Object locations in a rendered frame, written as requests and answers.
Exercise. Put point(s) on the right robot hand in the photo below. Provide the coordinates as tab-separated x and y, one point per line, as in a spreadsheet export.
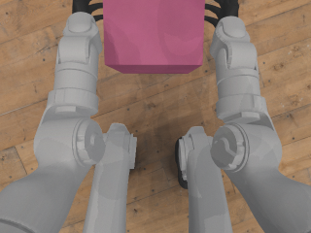
228	8

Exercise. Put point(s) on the left robot hand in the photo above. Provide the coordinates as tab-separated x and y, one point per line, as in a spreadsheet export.
83	6

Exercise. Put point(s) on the right robot upper arm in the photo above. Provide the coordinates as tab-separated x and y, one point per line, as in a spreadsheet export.
250	155

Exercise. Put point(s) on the left robot thigh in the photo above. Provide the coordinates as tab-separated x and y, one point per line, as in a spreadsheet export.
106	208

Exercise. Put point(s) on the left robot upper arm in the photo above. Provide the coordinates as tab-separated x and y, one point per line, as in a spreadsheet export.
65	150

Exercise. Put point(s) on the robot right forearm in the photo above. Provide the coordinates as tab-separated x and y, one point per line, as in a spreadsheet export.
237	75

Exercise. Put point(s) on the robot right foot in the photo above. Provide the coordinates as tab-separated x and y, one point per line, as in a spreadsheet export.
182	183

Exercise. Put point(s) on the carton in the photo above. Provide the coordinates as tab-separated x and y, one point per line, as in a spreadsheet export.
153	36

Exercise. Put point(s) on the robot left forearm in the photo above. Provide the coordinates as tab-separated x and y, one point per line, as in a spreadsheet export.
76	71

